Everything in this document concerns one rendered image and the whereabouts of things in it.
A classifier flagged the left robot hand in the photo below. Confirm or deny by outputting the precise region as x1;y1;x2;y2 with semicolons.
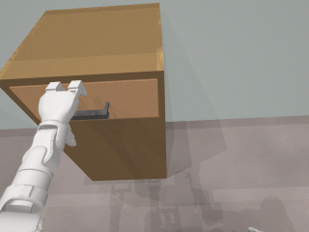
38;80;87;147

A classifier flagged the cabinet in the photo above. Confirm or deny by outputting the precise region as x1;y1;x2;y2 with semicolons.
0;3;167;181

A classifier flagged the handle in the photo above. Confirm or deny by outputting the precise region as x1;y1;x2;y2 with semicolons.
70;101;109;121

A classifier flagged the left robot upper arm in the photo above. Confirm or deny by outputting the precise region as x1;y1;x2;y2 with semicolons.
0;211;44;232

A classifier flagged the drawer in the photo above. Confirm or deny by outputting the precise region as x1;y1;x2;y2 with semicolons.
10;78;158;121

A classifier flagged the left robot forearm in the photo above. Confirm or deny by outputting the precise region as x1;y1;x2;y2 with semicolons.
0;120;69;214

